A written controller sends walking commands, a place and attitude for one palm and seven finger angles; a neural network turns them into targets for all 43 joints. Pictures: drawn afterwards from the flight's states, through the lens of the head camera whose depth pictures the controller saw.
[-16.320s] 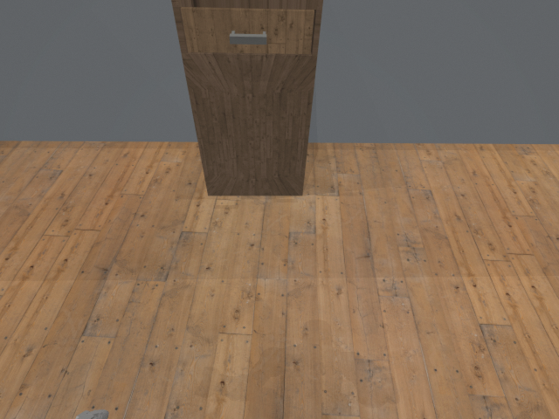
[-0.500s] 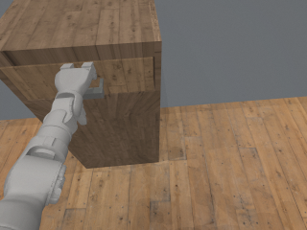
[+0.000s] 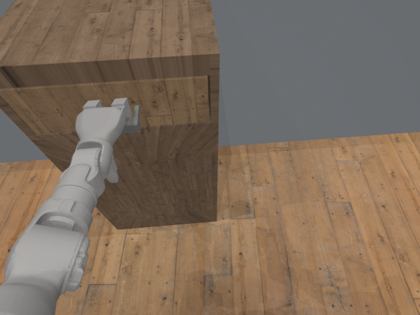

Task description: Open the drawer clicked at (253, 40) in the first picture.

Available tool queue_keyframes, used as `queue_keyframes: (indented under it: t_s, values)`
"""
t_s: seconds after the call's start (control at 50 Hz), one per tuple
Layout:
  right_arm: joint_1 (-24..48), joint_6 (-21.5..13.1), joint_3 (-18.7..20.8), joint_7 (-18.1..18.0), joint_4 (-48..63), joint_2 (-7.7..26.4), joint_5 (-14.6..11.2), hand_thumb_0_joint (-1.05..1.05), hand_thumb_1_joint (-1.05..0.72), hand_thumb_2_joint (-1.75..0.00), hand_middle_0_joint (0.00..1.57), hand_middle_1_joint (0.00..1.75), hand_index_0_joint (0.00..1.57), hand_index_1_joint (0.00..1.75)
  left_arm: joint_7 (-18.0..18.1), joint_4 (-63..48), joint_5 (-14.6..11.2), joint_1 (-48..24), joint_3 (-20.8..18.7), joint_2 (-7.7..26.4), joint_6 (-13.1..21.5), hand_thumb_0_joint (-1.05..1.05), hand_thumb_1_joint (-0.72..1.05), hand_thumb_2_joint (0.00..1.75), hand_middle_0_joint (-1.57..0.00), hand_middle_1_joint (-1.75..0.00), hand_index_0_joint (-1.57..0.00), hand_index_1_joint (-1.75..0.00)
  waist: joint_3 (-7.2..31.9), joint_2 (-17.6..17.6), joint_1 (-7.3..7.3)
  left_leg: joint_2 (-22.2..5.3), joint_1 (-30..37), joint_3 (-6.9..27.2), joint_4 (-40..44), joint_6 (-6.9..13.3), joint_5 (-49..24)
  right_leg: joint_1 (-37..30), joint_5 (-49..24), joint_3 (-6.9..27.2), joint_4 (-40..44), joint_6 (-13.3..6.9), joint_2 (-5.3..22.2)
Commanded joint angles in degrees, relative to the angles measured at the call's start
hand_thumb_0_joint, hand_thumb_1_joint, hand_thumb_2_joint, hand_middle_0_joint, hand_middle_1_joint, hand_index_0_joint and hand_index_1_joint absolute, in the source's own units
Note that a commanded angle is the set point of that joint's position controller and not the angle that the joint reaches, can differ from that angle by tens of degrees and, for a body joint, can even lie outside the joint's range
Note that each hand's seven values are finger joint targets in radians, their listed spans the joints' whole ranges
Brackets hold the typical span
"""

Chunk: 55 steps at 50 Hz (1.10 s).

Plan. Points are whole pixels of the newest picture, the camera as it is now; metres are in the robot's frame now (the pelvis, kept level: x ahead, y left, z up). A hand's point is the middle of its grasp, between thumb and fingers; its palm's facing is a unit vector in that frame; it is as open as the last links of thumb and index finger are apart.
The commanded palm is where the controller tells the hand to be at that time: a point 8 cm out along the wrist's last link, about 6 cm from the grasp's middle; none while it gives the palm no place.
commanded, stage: lower the fingers behind the handle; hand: left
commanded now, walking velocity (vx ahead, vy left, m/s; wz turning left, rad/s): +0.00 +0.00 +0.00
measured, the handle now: (112, 118) +0.53 +0.20 +0.05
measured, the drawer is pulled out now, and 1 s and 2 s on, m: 0.00 0.00 0.05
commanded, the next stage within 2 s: close the thumb around the handle in 0.60 s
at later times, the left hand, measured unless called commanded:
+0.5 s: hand (109, 143) +0.47 +0.21 +0.03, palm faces -0.06 -0.03 -1.00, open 13.8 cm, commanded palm +0.45 +0.21 +0.08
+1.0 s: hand (112, 141) +0.48 +0.20 +0.02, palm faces -0.05 -0.03 -1.00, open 11.3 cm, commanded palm +0.46 +0.21 +0.08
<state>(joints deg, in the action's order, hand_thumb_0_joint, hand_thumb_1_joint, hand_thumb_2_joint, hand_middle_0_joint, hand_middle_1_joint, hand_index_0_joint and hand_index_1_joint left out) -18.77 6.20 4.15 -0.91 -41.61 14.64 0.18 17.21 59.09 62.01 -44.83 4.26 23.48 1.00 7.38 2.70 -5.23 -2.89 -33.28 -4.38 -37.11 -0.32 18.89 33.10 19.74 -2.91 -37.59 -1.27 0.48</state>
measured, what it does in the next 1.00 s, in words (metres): stands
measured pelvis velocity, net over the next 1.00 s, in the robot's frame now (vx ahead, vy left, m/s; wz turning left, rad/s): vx -0.01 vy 0.02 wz -0.01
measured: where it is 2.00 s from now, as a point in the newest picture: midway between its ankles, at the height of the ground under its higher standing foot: outside the picture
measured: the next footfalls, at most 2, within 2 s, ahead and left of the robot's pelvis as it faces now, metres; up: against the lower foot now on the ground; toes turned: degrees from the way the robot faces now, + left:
none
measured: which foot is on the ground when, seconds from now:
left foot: down 0.00-1.00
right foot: down 0.00-1.00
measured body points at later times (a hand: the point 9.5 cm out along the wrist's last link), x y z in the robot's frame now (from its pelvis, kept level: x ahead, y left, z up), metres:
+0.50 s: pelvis -0.01 +0.01 -0.01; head +0.08 +0.00 +0.44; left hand +0.47 +0.21 +0.08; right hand -0.01 -0.27 -0.14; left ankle -0.02 +0.12 -0.72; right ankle -0.03 -0.10 -0.72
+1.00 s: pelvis -0.01 +0.02 -0.01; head +0.08 +0.01 +0.43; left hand +0.48 +0.20 +0.08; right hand +0.01 -0.25 -0.14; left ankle -0.02 +0.12 -0.72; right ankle -0.03 -0.10 -0.72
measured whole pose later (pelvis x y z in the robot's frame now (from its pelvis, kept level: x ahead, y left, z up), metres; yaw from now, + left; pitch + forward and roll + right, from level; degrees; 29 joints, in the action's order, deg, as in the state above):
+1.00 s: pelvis -0.01 +0.02 -0.01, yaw -1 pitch +18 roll -1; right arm -19.8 5.1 3.5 -0.8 -41.6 13.8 0.8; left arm 19.1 63.0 62.6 -48.7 3.8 23.7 0.7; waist 8.1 2.6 -6.7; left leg -2.7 -39.3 -4.7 -42.0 1.0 20.7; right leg 38.4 20.1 -2.2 -40.5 0.0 0.8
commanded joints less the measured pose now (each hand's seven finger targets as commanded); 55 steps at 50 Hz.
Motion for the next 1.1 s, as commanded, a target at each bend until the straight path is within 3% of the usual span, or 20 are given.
queue_keyframes:
  t_s: [0.0, 0.02, 0.14, 0.2, 0.26, 0.34, 0.38, 0.46, 0.52, 0.58, 0.6, 0.62, 0.66, 0.68, 0.74, 0.78, 0.8, 0.88, 0.98, 1.08]
  values:
    - [-5.60, -1.41, 2.73, -0.66, 3.48, 8.34, -0.11, 0.00, -0.90, -0.90, 0.20, 0.30, 0.20, 0.30, 2.70, -9.47, 0.20, -26.19, -2.35, 12.34, 0.37, 0.00, -0.50, 0.30, -0.30, -1.20, -0.30, -1.20, 19.28, -2.24, -1.55, 4.11, 10.10, 1.02, 0.36, 2.90, -20.97, -9.46, -24.55, 1.88, 2.96, -0.16, -2.47]
    - [-5.63, -1.64, 2.75, -0.63, 3.49, 8.39, 0.00, 0.00, -0.90, -0.90, 0.20, 0.30, 0.20, 0.30, 2.83, -10.13, -0.01, -27.56, -1.37, 11.26, 0.62, 0.00, -0.50, 0.30, -0.30, -1.20, -0.30, -1.20, 19.13, -2.06, -2.00, 4.09, 10.34, 1.01, 0.27, 2.95, -20.06, -8.64, -23.57, 2.03, 3.21, -0.05, -2.43]
    - [-6.73, -2.30, 2.65, -0.77, 3.12, 8.37, 0.33, 0.00, -0.90, -0.90, 0.20, 0.30, 0.20, 0.30, 4.60, -7.97, 0.72, -28.90, -3.11, 13.38, 1.06, 0.00, -0.50, 0.30, -0.30, -1.20, -0.30, -1.20, 21.45, -1.36, -2.06, 4.22, 8.45, 1.30, -1.39, 2.93, -18.80, -7.22, -22.05, 2.21, 1.73, -0.16, -2.56]
    - [-7.15, -2.48, 2.52, -0.87, 2.92, 8.63, 0.34, 0.00, -0.90, -0.90, 0.20, 0.30, 0.20, 0.30, 5.13, -6.81, 0.81, -30.23, -4.17, 15.31, 0.57, 0.00, -0.50, 0.30, -0.30, -1.20, -0.30, -1.20, 22.24, -1.52, -2.43, 4.22, 6.71, 1.28, -2.00, 2.94, -17.92, -7.23, -22.11, 2.37, 1.24, 0.08, -2.43]
    - [-7.33, -2.42, 2.66, -0.95, 2.92, 8.67, 0.68, 0.00, -0.90, -0.90, 0.20, 0.30, 0.20, 0.30, 5.49, -7.50, 1.27, -30.07, -6.57, 18.16, 0.26, 0.00, -0.50, 0.30, -0.30, -1.20, -0.30, -1.20, 26.06, -0.77, -1.69, 4.29, 7.46, 1.25, -2.80, 3.01, -20.61, -9.27, -24.72, 2.46, 0.34, -0.05, -2.55]
    - [-7.99, -2.47, 2.67, -0.74, 3.11, 8.63, 0.38, 0.00, -0.90, -0.90, 0.20, 0.30, 0.20, 0.30, 4.18, -6.54, 0.37, -28.58, -3.33, 14.11, -0.65, 0.00, -0.50, 0.30, -0.30, -1.20, -0.30, -1.20, 24.40, -0.80, -1.96, 4.10, 7.71, 1.21, -2.37, 2.90, -20.84, -8.50, -24.90, 2.12, 0.87, 0.07, -2.76]
    - [-8.17, -2.28, 2.88, -0.76, 3.09, 8.64, 0.41, 0.00, -0.90, -0.90, 0.20, 0.30, 0.20, 0.30, 3.35, -7.33, 0.09, -27.16, -3.85, 14.48, 0.03, 0.00, -0.50, 0.30, -0.30, -1.20, -0.30, -1.20, 25.72, 0.02, -1.61, 4.02, 8.92, 1.14, -2.48, 2.93, -22.17, -9.25, -25.87, 2.24, 0.90, 0.01, -2.71]
    - [-8.15, -2.06, 2.85, -0.90, 2.80, 8.88, 0.47, 0.00, -0.90, -0.90, 0.20, 0.30, 0.20, 0.30, 2.85, -7.95, -0.22, -25.34, -5.50, 15.97, 1.58, 0.00, -0.50, 0.30, -0.30, -1.20, -0.30, -1.20, 23.27, -1.76, -1.21, 3.82, 8.21, 1.44, -1.98, 3.01, -21.78, -9.02, -24.86, 2.01, 1.48, -0.13, -2.83]
    - [-8.12, -2.10, 2.63, -0.98, 2.71, 9.00, 0.18, 0.00, -0.90, -0.90, 0.20, 0.30, 0.20, 0.30, 3.45, -7.39, 0.24, -26.65, -4.58, 15.82, 1.76, 0.00, -0.50, 0.30, -0.30, -1.20, -0.30, -1.20, 19.93, -1.50, -1.85, 3.78, 6.97, 1.66, -1.44, 2.96, -18.89, -6.47, -21.39, 1.75, 1.78, -0.15, -2.89]
    - [-8.28, -2.11, 2.79, -0.84, 2.66, 8.88, 0.34, 0.00, -0.90, -0.90, 0.20, 0.30, 0.20, 0.30, 4.27, -7.74, 0.74, -27.45, -4.70, 16.00, 1.61, 0.00, -0.50, 0.30, -0.30, -1.20, -0.30, -1.20, 22.50, 1.02, -1.57, 3.68, 8.77, 1.92, -1.81, 2.75, -20.23, -5.52, -20.64, 1.62, 1.04, -0.42, -2.99]
    - [-8.35, -2.24, 2.82, -0.72, 2.50, 8.80, 0.40, 0.00, -0.90, -0.90, 0.20, 0.30, 0.20, 0.30, 4.47, -7.93, 0.56, -28.90, -3.07, 13.97, 1.40, 0.00, -0.50, 0.30, -0.30, -1.20, -0.30, -1.20, 21.54, 1.35, -2.39, 3.53, 9.31, 1.88, -1.99, 2.73, -20.36, -4.09, -20.41, 1.38, 1.24, -0.43, -3.10]
    - [-8.55, -2.27, 2.91, -0.60, 2.31, 8.87, 0.43, 0.00, -0.90, -0.90, 0.20, 0.30, 0.20, 0.30, 4.70, -7.51, 0.64, -29.10, -3.82, 14.67, 1.25, 0.00, -0.50, 0.30, -0.30, -1.20, -0.30, -1.20, 21.21, 0.84, -2.26, 3.36, 9.43, 2.12, -2.03, 2.67, -20.19, -3.66, -19.66, 1.25, 1.15, -0.45, -3.20]
    - [-8.50, -2.21, 2.90, -0.56, 2.37, 9.10, 0.66, 0.00, -0.90, -0.90, 0.20, 0.30, 0.20, 0.30, 4.89, -7.48, 0.40, -28.86, -5.21, 15.81, 1.00, 0.00, -0.50, 0.30, -0.30, -1.20, -0.30, -1.20, 23.41, -0.06, -1.98, 3.36, 9.96, 2.30, -2.35, 2.71, -21.88, -4.85, -20.99, 1.23, 0.77, -0.49, -3.23]
    - [-8.75, -2.17, 2.88, -0.48, 2.52, 8.95, 0.62, 0.00, -0.90, -0.90, 0.20, 0.30, 0.20, 0.30, 4.90, -8.34, 0.57, -29.39, -4.27, 15.10, 0.88, 0.00, -0.50, 0.30, -0.30, -1.20, -0.30, -1.20, 25.00, 1.59, -1.83, 3.40, 10.70, 2.38, -2.49, 2.56, -22.76, -4.87, -21.48, 1.24, 0.33, -0.45, -3.18]
    - [-8.58, -2.18, 2.91, -0.22, 2.37, 8.89, 0.60, 0.00, -0.90, -0.90, 0.20, 0.30, 0.20, 0.30, 5.01, -7.43, 0.52, -30.19, -2.12, 12.06, -0.21, 0.00, -0.33, 0.37, -0.31, -1.22, -0.31, -1.22, 23.12, 1.36, -2.61, 3.05, 11.42, 2.62, -2.55, 2.47, -22.67, -2.52, -20.16, 0.82, 0.59, -0.44, -3.40]
    - [-8.84, -2.11, 2.82, -0.34, 2.31, 9.10, 0.53, 0.00, -0.90, -0.90, 0.20, 0.30, 0.20, 0.30, 4.90, -7.20, 0.75, -31.15, -3.46, 14.05, -0.40, 0.00, -0.22, 0.42, -0.32, -1.23, -0.32, -1.23, 23.64, 0.96, -2.56, 2.87, 11.53, 3.09, -2.64, 2.43, -23.38, -2.51, -20.16, 0.81, 0.19, -0.47, -3.37]
    - [-8.75, -2.12, 2.87, -0.30, 2.48, 8.91, 0.63, 0.00, -0.90, -0.90, 0.20, 0.30, 0.20, 0.30, 4.83, -7.13, 0.63, -30.99, -2.32, 12.38, -0.61, 0.00, -0.16, 0.44, -0.32, -1.24, -0.32, -1.24, 23.90, 1.00, -2.59, 3.00, 11.84, 2.93, -2.69, 2.46, -23.90, -2.75, -20.71, 0.77, 0.28, -0.45, -3.39]
    - [-8.83, -1.98, 2.84, -0.22, 2.72, 8.84, 0.65, 0.00, -0.90, -0.90, 0.20, 0.30, 0.20, 0.30, 4.36, -6.80, 0.55, -29.65, -2.44, 12.07, -0.74, 0.00, 0.06, 0.54, -0.34, -1.26, -0.34, -1.26, 24.24, 1.20, -2.36, 2.86, 12.60, 3.15, -2.96, 2.41, -24.83, -2.56, -20.75, 0.70, 0.24, -0.48, -3.50]
    - [-8.55, -1.84, 2.61, -0.42, 3.00, 8.86, 0.70, 0.00, -0.90, -0.90, 0.20, 0.30, 0.20, 0.30, 4.33, -7.62, 0.59, -28.50, -4.75, 14.94, -0.35, 0.00, 0.34, 0.66, -0.36, -1.29, -0.36, -1.29, 24.42, 0.83, -1.39, 3.03, 10.92, 2.63, -2.74, 2.48, -25.19, -5.05, -22.93, 0.95, -0.03, -0.46, -3.30]
    - [-8.33, -1.68, 2.78, -0.31, 3.20, 8.64, 0.71, 0.00, -0.90, -0.90, 0.20, 0.30, 0.20, 0.30, 4.32, -8.46, 0.58, -26.01, -4.56, 14.13, -0.36, 0.00, 0.62, 0.78, -0.38, -1.32, -0.38, -1.32, 24.81, -0.19, -1.07, 3.12, 10.94, 2.21, -2.76, 2.61, -26.34, -6.80, -25.05, 1.05, 0.15, -0.37, -3.32]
